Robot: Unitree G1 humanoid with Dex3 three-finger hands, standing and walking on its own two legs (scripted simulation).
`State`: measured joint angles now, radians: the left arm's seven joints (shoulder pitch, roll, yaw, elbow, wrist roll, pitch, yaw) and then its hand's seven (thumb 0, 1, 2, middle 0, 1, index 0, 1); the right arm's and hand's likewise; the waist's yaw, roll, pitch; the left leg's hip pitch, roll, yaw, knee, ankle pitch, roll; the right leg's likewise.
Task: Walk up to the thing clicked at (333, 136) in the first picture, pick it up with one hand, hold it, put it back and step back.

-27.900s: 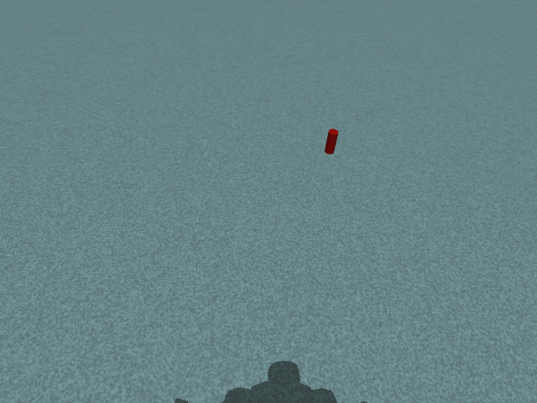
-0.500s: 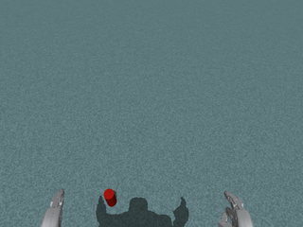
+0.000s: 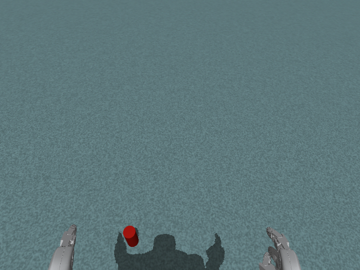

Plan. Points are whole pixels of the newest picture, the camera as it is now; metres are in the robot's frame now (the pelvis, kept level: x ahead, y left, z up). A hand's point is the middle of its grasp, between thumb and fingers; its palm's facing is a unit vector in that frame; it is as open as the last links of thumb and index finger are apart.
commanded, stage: home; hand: left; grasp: from the side
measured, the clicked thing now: (131, 236) +0.40 +0.21 -0.65
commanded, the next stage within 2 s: stand in 0.20 s
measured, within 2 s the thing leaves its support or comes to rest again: neither
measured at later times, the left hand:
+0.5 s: hand (92, 268) +0.17 +0.18 -0.06, palm faces +0.11 -0.95 -0.28, open 15.6 cm
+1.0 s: hand out of the picture +0.08 +0.25 -0.12, palm faces -0.03 -0.94 -0.35, open 7.5 cm
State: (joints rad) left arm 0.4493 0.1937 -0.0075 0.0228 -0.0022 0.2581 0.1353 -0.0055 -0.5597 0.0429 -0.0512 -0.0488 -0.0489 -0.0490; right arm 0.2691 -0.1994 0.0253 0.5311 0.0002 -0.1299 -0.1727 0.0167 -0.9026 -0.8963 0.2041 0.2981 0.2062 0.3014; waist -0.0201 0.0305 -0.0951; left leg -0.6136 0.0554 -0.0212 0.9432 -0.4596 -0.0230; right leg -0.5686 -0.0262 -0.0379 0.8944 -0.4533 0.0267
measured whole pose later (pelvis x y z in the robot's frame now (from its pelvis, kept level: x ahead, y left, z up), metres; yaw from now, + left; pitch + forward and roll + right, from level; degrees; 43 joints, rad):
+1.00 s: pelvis +0.00 +0.01 +0.03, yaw +0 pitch -1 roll +0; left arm 0.23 0.34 0.02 0.86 0.03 0.00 0.02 0.01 0.87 0.89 -0.20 -0.29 -0.20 -0.30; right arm 0.21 -0.32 -0.04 0.94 -0.05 -0.01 -0.01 0.01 -0.91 -0.90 0.20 0.30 0.20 0.30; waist 0.00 -0.02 0.04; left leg -0.31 0.01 0.02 0.68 -0.34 0.00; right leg -0.30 -0.06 -0.01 0.67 -0.35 0.04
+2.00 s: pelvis -0.01 +0.00 +0.06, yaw -1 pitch -3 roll +0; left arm 0.12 0.32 0.00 1.15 0.02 -0.02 0.00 0.01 0.90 0.90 -0.20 -0.30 -0.20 -0.30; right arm 0.13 -0.33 0.00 1.15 -0.02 -0.01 0.00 0.01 -0.91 -0.90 0.20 0.30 0.20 0.30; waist -0.01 0.01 0.06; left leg -0.13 0.03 0.04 0.35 -0.17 -0.02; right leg -0.13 -0.04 0.00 0.37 -0.18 0.03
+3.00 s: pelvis -0.03 -0.01 +0.04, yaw -2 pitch -1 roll +1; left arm 0.09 0.39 0.04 1.02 0.00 0.02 0.00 0.01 0.90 0.90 -0.20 -0.30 -0.20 -0.30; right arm 0.06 -0.36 -0.04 1.04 0.00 0.03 0.02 0.01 -0.90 -0.90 0.20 0.30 0.21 0.30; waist -0.01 -0.02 0.13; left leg -0.26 0.04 0.05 0.50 -0.22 -0.01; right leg -0.29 -0.04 0.02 0.55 -0.24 0.01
